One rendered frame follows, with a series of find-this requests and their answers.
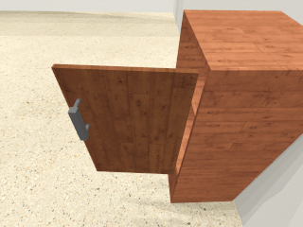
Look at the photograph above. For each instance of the handle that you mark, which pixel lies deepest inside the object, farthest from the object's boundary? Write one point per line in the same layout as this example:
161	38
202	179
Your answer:
76	118

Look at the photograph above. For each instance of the cupboard door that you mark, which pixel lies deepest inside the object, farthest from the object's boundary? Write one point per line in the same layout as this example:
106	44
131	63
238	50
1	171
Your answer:
137	115

